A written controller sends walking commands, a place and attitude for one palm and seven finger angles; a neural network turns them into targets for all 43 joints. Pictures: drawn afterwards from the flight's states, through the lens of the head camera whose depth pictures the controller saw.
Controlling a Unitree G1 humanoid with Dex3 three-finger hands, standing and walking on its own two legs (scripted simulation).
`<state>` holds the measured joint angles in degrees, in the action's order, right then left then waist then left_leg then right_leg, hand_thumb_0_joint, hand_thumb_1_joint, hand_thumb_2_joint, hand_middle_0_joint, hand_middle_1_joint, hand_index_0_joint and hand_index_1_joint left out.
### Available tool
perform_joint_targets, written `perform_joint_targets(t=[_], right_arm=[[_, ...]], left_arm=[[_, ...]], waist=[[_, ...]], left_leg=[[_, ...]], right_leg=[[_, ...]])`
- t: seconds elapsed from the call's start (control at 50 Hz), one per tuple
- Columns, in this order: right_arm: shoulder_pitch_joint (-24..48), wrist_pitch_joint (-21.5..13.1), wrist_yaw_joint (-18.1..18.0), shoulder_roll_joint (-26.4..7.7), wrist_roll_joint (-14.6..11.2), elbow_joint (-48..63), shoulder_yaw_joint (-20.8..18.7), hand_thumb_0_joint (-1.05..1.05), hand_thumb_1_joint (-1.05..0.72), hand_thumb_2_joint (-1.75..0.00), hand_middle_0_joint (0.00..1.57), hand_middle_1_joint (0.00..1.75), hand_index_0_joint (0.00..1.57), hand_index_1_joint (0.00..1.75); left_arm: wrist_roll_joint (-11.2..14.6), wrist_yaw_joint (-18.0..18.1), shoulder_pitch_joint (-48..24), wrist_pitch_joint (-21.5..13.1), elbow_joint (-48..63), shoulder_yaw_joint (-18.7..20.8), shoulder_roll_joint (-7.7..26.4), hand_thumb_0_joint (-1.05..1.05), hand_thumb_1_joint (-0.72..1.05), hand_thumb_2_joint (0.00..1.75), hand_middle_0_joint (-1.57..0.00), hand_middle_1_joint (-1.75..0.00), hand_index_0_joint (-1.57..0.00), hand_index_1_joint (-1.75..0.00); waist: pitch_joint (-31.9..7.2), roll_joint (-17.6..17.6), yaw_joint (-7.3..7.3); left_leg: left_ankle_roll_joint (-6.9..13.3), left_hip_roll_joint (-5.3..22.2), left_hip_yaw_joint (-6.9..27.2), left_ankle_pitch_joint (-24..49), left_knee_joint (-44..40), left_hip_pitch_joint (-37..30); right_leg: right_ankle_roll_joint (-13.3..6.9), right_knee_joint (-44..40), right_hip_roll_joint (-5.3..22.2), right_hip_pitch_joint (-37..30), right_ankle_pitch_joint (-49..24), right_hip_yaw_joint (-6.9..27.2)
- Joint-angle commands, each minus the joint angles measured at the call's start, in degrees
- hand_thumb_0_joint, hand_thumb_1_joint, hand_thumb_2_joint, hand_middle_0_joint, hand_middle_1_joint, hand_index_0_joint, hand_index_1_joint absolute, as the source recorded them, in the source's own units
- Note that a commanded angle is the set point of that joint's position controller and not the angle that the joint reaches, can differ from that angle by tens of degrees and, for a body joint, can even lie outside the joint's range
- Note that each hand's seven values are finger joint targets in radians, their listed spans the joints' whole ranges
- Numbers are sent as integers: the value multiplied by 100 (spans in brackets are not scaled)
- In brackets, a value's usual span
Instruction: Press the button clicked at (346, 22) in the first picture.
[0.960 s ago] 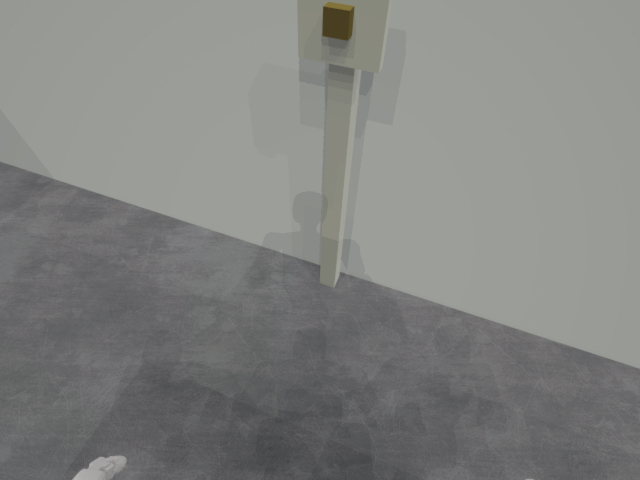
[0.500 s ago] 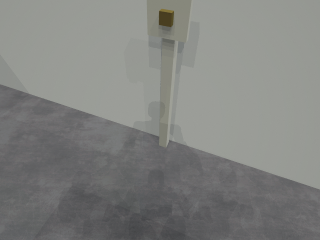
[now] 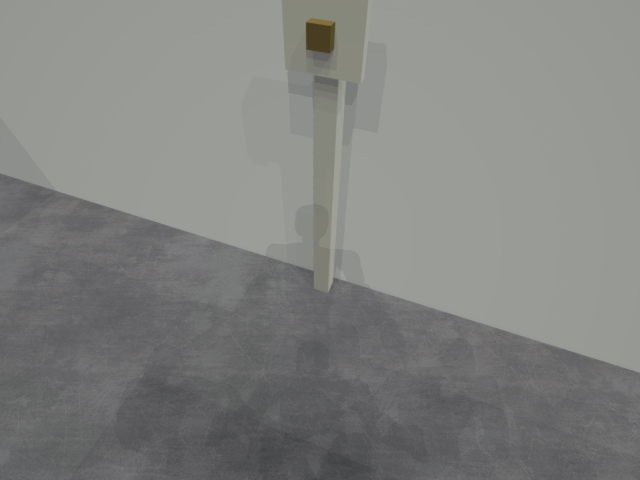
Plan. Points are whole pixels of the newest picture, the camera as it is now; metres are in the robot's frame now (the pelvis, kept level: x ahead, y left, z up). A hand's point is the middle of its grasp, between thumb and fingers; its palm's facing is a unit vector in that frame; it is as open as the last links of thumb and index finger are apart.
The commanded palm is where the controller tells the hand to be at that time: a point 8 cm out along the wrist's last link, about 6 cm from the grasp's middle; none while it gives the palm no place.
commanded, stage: look at it before walking up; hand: left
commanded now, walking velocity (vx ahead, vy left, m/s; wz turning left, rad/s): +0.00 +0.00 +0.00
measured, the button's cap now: (321, 35) +0.89 +0.05 +0.18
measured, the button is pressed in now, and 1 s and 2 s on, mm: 0 0 0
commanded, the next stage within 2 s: turn to face it in 0.58 s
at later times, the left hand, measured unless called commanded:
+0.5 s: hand out of the picture +0.07 +0.25 -0.16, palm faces -0.02 -0.94 -0.33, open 7.4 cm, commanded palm none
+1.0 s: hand out of the picture +0.06 +0.22 -0.18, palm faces -0.09 -0.96 -0.27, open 7.4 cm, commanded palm none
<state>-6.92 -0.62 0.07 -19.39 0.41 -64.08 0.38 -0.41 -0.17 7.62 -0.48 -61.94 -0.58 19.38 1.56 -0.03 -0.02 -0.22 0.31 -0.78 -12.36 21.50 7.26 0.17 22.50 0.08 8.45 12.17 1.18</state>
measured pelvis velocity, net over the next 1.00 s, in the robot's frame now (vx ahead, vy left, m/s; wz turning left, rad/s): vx -0.01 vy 0.00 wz -0.09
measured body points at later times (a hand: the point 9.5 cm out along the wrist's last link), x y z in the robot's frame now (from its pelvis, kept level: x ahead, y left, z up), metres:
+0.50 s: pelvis +0.00 +0.00 +0.00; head +0.00 +0.00 +0.45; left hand +0.07 +0.30 -0.13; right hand +0.08 -0.30 -0.13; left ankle -0.01 +0.12 -0.75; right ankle +0.00 -0.12 -0.75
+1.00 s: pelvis -0.01 +0.00 -0.01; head +0.01 +0.00 +0.44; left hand +0.07 +0.27 -0.15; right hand +0.05 -0.27 -0.15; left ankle -0.01 +0.12 -0.75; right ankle +0.00 -0.12 -0.74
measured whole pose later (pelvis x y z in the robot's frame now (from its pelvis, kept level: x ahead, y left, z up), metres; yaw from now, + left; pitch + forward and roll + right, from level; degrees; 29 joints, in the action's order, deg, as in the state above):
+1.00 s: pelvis -0.01 +0.00 -0.01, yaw -5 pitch -1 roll +1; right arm -7.9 0.8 -1.0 -14.4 0.5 -58.8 -0.8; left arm -0.9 0.0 11.4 2.5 -57.9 0.4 15.6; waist 3.0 -0.8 0.6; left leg -0.2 2.0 -5.8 -16.6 29.5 11.8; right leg 0.4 31.5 -1.8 15.5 14.8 6.1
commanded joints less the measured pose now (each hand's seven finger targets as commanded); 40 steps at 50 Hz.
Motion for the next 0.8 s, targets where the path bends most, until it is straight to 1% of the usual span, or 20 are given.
perform_joint_targets(t=[0.0, 0.02, 0.1, 0.18, 0.22, 0.28, 0.34, 0.36, 0.38, 0.54, 0.6, 0.62, 0.68, 0.7, 0.72, 0.78], right_arm=[[301, -148, -88, -1165, 13, 352, -235, 0, -90, -90, 20, 30, 20, 30], [283, -143, -87, -1171, 11, 358, -232, 0, -90, -90, 20, 30, 20, 30], [311, -146, -86, -1168, 16, 353, -236, 0, -90, -90, 20, 30, 20, 30], [291, -157, -88, -1171, 11, 348, -232, 0, -90, -90, 20, 30, 20, 30], [294, -152, -89, -1169, 3, 357, -240, 0, -90, -90, 20, 30, 20, 30], [308, -145, -88, -1180, 10, 339, -234, 0, -90, -90, 20, 30, 20, 30], [288, -144, -86, -1175, 5, 342, -239, 0, -90, -90, 20, 30, 20, 30], [306, -145, -85, -1187, 6, 340, -238, 0, -90, -90, 20, 30, 20, 30], [292, -148, -87, -1189, 7, 331, -233, 0, -90, -90, 20, 30, 20, 30], [293, -161, -96, -1198, -3, 334, -233, 0, -90, -90, 20, 30, 20, 30], [328, -152, -95, -1192, -3, 316, -238, 0, -90, -90, 20, 30, 20, 30], [314, -145, -94, -1192, -8, 330, -234, 0, -90, -90, 20, 30, 20, 30], [328, -143, -97, -1209, 5, 318, -239, 0, -90, -90, 20, 30, 20, 30], [314, -144, -105, -1219, 10, 330, -253, 0, -90, -90, 20, 30, 20, 30], [258, -130, -112, -1154, 9, 344, -260, 0, -90, -90, 20, 30, 20, 30], [-65, -40, -138, -578, 25, 383, -191, 0, -90, -90, 20, 30, 20, 30]], left_arm=[[-17, 85, -251, -126, 361, 260, 1203, 0, 90, 90, -20, -30, -20, -30], [-20, 87, -259, -126, 370, 266, 1203, 0, 90, 90, -20, -30, -20, -30], [-21, 77, -256, -115, 362, 260, 1175, 0, 90, 90, -20, -30, -20, -30], [-24, 78, -235, -121, 357, 261, 1185, 0, 90, 90, -20, -30, -20, -30], [-25, 80, -217, -130, 360, 265, 1188, 0, 90, 90, -20, -30, -20, -30], [-23, 77, -228, -120, 335, 256, 1178, 0, 90, 90, -20, -30, -20, -30], [-29, 76, -231, -124, 330, 259, 1192, 0, 90, 90, -20, -30, -20, -30], [-25, 73, -224, -120, 331, 258, 1187, 0, 90, 90, -20, -30, -20, -30], [-23, 73, -215, -117, 321, 254, 1187, 0, 90, 90, -20, -30, -20, -30], [-19, 87, -162, -144, 292, 257, 1206, 0, 90, 90, -20, -30, -20, -30], [-22, 86, -175, -133, 272, 246, 1199, 0, 90, 90, -20, -30, -20, -30], [-27, 87, -159, -138, 277, 255, 1208, 0, 90, 90, -20, -30, -20, -30], [-27, 77, -192, -128, 280, 253, 1203, 0, 90, 90, -20, -30, -20, -30], [-27, 73, -215, -108, 311, 257, 1214, 0, 90, 90, -20, -30, -20, -30], [-36, 74, -181, -86, 341, 273, 1162, 0, 90, 90, -20, -30, -20, -30], [-30, 97, 126, 75, 362, 200, 617, 0, 90, 90, -20, -30, -20, -30]], waist=[[-289, -42, 6], [-308, -65, 0], [-216, 29, 7], [-296, 15, 10], [-320, -46, 10], [-241, -7, -2], [-289, -19, -9], [-244, 36, -1], [-283, 1, -1], [-464, -5, 3], [-317, 18, 10], [-325, -58, 10], [-242, -31, -1], [-182, 36, -5], [-220, 1, -13], [-284, -8, -39]], left_leg=[[174, 620, 566, 663, -376, -1], [175, 618, 596, 679, -374, -4], [175, 620, 599, 543, -435, 28], [182, 637, 603, 665, -418, -17], [180, 639, 596, 705, -391, -52], [173, 640, 597, 619, -442, -46], [170, 638, 601, 644, -435, -46], [169, 641, 594, 586, -459, -29], [177, 645, 624, 588, -475, -41], [175, 669, 586, 1051, -391, -190], [171, 657, 597, 920, -454, -145], [173, 663, 597, 917, -432, -143], [163, 670, 562, 745, -472, -156], [164, 677, 537, 750, -442, -164], [155, 694, 488, 777, -350, -197], [70, 722, 247, 822, -83, -177]], right_leg=[[-211, -422, 682, 13, -701, 625], [-211, -411, 666, 2, -703, 621], [-197, -450, 652, 82, -503, 614], [-191, -440, 669, 22, -639, 586], [-195, -453, 673, 23, -696, 586], [-187, -474, 661, 87, -603, 594], [-187, -469, 660, 37, -644, 597], [-182, -479, 653, 68, -580, 595], [-182, -475, 645, 46, -553, 589], [-190, -400, 694, -136, -1139, 541], [-176, -450, 679, -64, -981, 542], [-180, -460, 678, -65, -985, 550], [-188, -514, 662, 46, -827, 607], [-196, -475, 644, 109, -885, 629], [-199, -409, 622, 156, -987, 664], [-130, -68, 573, 359, -1280, 721]])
